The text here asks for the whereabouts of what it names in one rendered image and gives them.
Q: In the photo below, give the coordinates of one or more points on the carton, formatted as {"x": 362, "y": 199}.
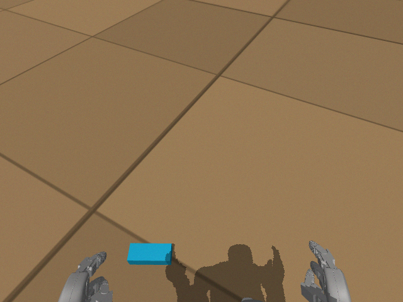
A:
{"x": 150, "y": 254}

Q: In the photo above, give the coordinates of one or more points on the right robot hand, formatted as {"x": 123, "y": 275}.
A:
{"x": 333, "y": 283}

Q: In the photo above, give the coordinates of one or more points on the left robot hand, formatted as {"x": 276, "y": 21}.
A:
{"x": 77, "y": 287}

